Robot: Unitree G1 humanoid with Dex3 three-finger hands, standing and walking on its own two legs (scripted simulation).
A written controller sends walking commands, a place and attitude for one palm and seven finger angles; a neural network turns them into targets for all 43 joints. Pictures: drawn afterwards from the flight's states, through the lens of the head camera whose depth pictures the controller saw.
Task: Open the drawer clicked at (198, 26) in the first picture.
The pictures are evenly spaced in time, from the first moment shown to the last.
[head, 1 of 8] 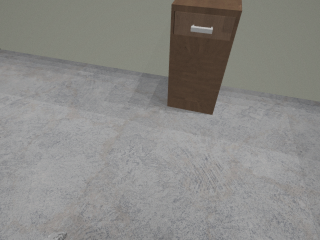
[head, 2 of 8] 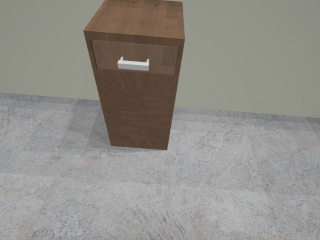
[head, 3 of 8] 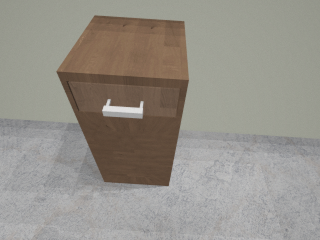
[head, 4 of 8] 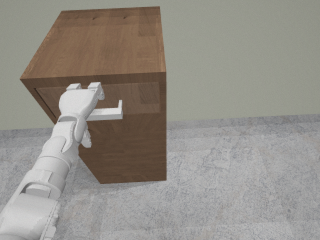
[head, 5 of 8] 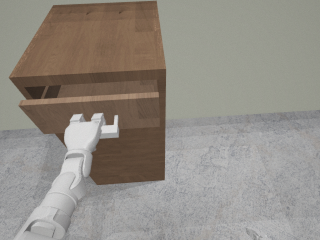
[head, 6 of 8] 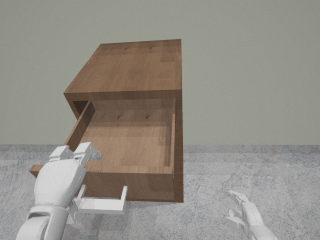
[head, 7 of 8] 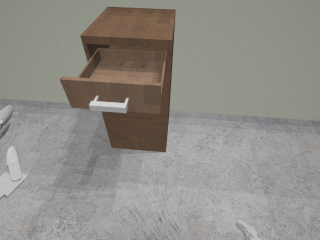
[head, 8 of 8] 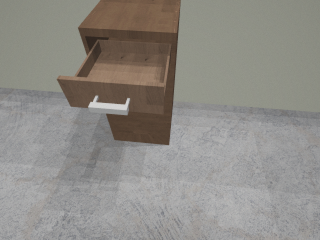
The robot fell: no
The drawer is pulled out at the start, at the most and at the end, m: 0.00 0.30 0.29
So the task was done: yes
